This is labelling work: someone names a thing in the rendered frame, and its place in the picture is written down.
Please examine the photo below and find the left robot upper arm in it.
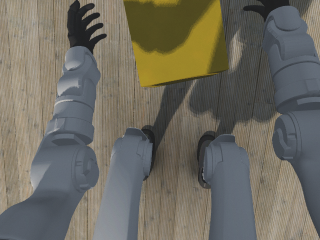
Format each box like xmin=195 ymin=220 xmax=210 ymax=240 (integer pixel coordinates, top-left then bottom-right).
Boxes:
xmin=0 ymin=144 xmax=100 ymax=240

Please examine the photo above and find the left robot foot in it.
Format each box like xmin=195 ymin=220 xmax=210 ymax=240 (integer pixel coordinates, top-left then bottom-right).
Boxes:
xmin=141 ymin=129 xmax=155 ymax=181

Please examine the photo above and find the carton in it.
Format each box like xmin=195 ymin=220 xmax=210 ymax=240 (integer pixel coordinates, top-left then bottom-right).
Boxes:
xmin=123 ymin=0 xmax=229 ymax=88

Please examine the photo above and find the left robot thigh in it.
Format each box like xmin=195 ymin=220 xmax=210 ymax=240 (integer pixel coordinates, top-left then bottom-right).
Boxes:
xmin=92 ymin=134 xmax=153 ymax=240

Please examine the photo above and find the left robot forearm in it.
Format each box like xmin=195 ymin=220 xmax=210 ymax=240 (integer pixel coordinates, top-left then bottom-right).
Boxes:
xmin=30 ymin=46 xmax=101 ymax=186

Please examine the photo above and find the robot right hand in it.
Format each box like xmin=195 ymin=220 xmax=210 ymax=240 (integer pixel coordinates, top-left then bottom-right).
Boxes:
xmin=243 ymin=0 xmax=290 ymax=23

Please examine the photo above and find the robot left hand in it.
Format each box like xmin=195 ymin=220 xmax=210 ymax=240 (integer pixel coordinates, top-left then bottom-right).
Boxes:
xmin=67 ymin=0 xmax=107 ymax=54

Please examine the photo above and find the right robot forearm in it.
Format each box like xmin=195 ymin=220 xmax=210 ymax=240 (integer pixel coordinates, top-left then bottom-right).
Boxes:
xmin=262 ymin=5 xmax=320 ymax=115

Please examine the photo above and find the right robot upper arm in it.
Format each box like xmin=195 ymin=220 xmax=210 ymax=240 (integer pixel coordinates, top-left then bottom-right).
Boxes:
xmin=272 ymin=109 xmax=320 ymax=238

